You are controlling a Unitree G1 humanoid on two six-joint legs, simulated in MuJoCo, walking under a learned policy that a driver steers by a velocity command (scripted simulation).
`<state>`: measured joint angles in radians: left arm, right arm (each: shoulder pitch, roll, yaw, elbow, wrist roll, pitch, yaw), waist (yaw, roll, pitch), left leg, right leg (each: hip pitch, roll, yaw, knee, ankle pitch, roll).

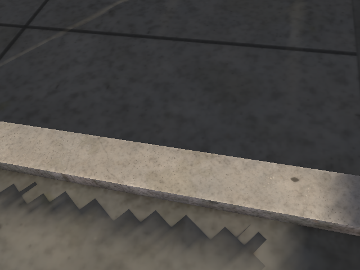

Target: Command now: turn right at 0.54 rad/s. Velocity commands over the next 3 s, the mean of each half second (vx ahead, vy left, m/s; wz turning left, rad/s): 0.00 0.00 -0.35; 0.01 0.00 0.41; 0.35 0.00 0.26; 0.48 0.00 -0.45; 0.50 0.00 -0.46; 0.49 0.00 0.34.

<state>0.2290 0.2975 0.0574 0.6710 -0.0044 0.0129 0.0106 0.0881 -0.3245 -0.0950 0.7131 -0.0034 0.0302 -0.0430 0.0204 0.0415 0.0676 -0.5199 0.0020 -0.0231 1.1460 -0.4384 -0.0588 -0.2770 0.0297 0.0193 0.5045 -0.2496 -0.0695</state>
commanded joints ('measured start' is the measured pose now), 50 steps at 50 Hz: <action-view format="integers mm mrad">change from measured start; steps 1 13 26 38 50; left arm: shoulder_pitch -32 -63 -80 12 -26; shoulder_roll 161 196 112 153 204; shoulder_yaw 39 58 21 68 76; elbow -89 -125 -69 -63 -59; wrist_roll -2 0 31 27 -22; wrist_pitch -12 17 0 -23 -6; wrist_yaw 19 17 23 18 18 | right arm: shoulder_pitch -12 -27 -6 23 32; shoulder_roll -75 -72 -135 -103 -81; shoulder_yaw -21 -15 13 2 6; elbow -63 -62 -45 -130 -172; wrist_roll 6 12 9 30 37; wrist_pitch -19 -55 -77 -15 12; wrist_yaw -1 18 48 31 77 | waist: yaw -18 11 13 -11 11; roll -136 -191 110 -204 -193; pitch -150 -128 -66 -116 -128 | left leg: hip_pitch -89 55 262 32 191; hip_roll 5 -29 129 -79 3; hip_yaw -55 -84 -302 -159 106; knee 14 -404 -814 -406 -488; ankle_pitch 99 76 309 168 80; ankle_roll -17 -37 158 72 32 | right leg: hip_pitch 199 144 88 223 124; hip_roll -234 -195 0 -265 -306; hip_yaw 283 441 127 307 41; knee -176 -137 -19 -130 -157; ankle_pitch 422 246 24 339 60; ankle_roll -156 -164 79 -113 -114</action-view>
